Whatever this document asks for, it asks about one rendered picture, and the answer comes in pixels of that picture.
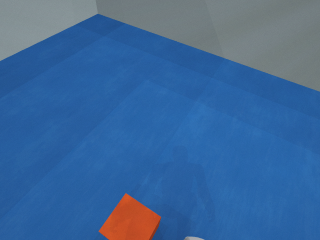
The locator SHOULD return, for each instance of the carton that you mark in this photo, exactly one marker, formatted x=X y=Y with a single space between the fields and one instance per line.
x=130 y=220

